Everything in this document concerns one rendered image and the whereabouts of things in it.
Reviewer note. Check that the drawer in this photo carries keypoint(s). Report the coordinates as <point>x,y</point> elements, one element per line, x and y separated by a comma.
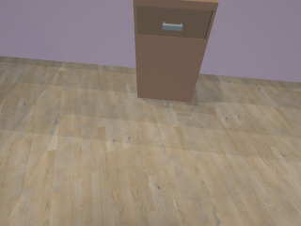
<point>194,22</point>

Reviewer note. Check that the handle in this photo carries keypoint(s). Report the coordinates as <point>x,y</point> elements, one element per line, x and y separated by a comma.
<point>176,27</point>

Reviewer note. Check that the cabinet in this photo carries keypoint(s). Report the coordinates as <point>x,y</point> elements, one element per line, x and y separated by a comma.
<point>167,68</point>

